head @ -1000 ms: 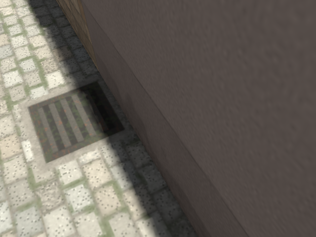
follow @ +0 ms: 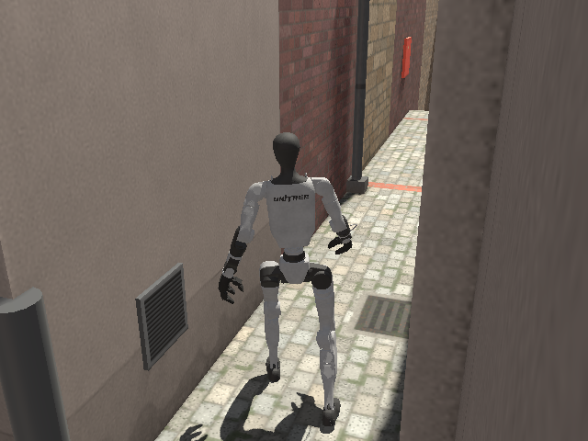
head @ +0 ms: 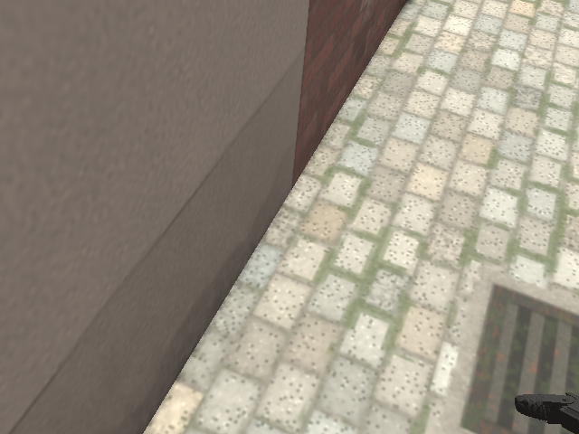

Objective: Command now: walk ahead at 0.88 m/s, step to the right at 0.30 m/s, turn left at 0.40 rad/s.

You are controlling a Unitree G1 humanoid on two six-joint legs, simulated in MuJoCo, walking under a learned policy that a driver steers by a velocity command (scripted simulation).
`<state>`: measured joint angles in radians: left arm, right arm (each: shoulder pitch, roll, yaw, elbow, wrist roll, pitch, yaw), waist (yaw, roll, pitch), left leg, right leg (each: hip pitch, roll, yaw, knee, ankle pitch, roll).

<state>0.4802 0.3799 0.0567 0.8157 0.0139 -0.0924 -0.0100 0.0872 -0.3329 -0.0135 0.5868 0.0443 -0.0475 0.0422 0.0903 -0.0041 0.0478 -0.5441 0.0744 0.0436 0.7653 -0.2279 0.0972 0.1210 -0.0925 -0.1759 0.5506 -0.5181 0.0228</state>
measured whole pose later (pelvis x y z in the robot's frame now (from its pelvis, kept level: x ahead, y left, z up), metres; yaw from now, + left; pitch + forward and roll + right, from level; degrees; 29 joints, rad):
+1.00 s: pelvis +0.89 -0.14 +0.01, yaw -43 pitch +1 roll +4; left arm 0.40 0.24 0.05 0.64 -0.05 0.03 -0.03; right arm 0.22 -0.29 -0.08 0.70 0.05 -0.13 -0.04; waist -0.01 -0.07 0.01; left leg -0.40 0.04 0.03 0.66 -0.26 -0.07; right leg -0.38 0.08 0.13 1.46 -0.42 -0.03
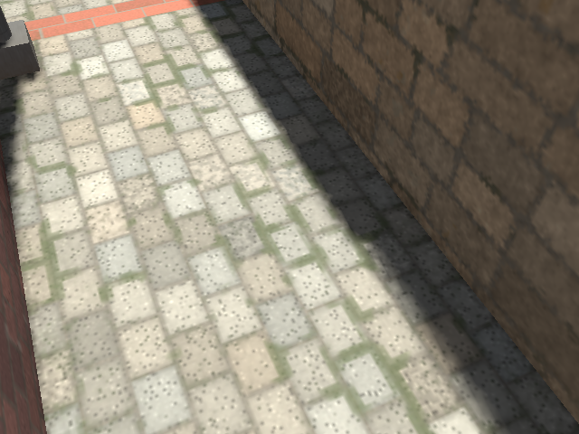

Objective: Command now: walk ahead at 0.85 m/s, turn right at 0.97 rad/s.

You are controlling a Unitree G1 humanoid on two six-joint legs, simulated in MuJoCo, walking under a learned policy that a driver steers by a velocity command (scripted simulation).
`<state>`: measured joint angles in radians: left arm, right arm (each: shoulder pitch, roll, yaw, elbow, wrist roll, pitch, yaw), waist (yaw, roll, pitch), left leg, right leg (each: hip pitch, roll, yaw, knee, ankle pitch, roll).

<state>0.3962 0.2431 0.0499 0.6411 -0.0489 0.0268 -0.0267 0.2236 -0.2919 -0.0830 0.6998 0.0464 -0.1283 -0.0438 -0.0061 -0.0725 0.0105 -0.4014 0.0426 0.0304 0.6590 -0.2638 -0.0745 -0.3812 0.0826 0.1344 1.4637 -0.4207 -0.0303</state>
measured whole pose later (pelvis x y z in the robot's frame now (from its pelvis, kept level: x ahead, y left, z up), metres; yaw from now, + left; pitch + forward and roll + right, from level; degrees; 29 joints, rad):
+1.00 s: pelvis +0.37 -0.01 +0.03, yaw +23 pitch +3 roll -2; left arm 0.05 0.28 0.07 0.66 -0.02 -0.02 0.04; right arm 0.21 -0.35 -0.11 0.65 0.02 0.03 -0.04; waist -0.02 -0.01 0.07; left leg -0.33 -0.09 -0.20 0.45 -0.15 0.03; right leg -0.51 0.06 0.15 0.79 -0.32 0.08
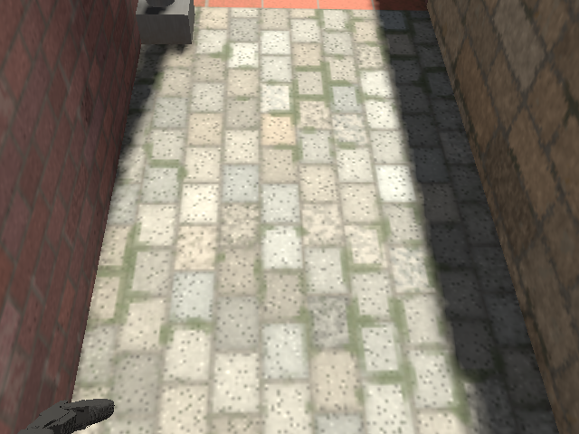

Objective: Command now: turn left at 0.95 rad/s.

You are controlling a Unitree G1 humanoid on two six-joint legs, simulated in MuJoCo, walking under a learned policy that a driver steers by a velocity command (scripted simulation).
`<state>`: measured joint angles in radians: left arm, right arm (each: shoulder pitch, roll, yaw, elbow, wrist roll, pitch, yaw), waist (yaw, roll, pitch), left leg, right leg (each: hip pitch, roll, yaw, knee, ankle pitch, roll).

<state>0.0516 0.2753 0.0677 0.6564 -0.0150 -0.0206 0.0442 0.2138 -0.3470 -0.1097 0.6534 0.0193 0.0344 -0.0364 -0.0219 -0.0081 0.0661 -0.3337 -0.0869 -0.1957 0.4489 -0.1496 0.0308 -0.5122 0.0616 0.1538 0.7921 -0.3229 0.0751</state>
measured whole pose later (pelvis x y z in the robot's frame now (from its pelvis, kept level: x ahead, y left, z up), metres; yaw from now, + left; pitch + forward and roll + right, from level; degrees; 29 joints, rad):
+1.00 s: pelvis +0.02 -0.05 +0.00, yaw +15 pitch -3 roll -1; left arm 0.13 0.29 0.00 0.88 0.03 0.00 0.01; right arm 0.20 -0.28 0.04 0.81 -0.03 -0.03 -0.02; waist 0.03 0.00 0.06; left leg -0.14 0.02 -0.05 0.49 -0.30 -0.02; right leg -0.22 0.05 0.04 0.45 -0.18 -0.02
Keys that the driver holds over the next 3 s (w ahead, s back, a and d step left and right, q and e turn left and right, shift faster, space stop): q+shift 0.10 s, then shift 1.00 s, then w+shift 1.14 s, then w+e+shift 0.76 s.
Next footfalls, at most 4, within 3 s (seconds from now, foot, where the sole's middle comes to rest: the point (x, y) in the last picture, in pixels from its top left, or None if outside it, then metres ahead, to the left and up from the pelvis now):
0.16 right None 0.12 -0.13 -0.78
0.52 left None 0.00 0.08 -0.78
1.90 left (212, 372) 0.56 0.17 -0.78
2.42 right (294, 206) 1.04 -0.03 -0.78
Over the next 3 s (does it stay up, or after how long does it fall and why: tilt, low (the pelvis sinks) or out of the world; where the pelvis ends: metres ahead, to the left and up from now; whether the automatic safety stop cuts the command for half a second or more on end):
stays up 1.36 0.01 -0.02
